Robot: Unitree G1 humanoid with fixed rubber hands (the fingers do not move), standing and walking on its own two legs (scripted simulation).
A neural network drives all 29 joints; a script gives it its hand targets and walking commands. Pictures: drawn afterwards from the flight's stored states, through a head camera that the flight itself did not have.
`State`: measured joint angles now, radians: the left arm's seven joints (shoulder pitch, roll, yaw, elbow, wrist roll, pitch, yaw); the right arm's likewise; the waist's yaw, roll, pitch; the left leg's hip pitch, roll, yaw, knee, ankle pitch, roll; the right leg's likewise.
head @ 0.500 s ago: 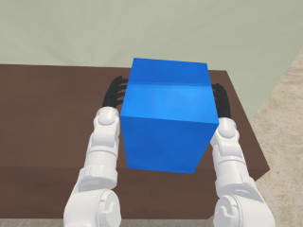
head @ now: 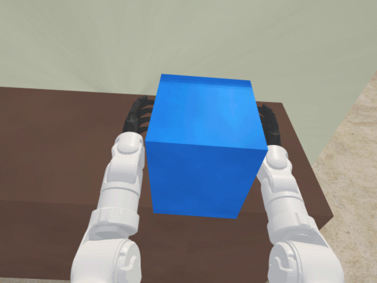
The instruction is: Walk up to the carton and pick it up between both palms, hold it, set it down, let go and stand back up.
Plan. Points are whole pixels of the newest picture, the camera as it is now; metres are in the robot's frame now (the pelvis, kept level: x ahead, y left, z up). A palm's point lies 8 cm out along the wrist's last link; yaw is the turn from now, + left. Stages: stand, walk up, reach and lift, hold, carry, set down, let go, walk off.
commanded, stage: reach and lift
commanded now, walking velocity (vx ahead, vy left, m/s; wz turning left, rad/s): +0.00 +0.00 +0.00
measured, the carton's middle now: (200, 149) +0.40 -0.06 +0.09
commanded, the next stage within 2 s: none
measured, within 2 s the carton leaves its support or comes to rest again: neither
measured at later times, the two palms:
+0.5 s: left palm (129, 120) +0.39 +0.09 +0.19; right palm (278, 131) +0.35 -0.20 +0.18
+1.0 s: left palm (117, 103) +0.37 +0.10 +0.24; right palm (285, 111) +0.34 -0.19 +0.24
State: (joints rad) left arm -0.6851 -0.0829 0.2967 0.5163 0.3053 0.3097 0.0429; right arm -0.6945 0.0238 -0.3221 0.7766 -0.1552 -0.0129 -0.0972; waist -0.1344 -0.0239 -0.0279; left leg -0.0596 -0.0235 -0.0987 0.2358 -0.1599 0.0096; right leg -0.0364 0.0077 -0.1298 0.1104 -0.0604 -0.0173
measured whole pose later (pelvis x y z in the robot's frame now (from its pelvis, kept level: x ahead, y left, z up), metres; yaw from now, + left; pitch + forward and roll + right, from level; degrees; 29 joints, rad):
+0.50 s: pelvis -0.01 -0.01 +0.00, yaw -1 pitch -4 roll -1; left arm -0.75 -0.04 0.28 0.40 0.31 0.53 0.02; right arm -0.75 -0.01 -0.22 0.70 -0.04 0.16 -0.14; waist -0.13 -0.06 -0.01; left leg -0.02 -0.01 -0.09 0.26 -0.16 0.00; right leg 0.00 0.02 -0.12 0.14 -0.06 -0.03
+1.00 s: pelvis -0.03 +0.00 +0.00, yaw -2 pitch -5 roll -1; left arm -0.86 0.00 0.28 0.24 0.31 0.80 -0.01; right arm -0.86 -0.07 -0.14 0.55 0.13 0.43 -0.20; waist -0.14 -0.07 -0.02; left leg -0.05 -0.01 -0.07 0.30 -0.17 0.01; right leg -0.03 0.02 -0.10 0.16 -0.05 -0.02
